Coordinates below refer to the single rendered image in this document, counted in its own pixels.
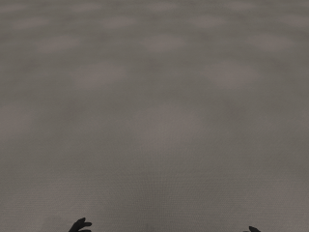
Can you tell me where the left robot hand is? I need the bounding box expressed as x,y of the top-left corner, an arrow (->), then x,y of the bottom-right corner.
69,217 -> 92,232

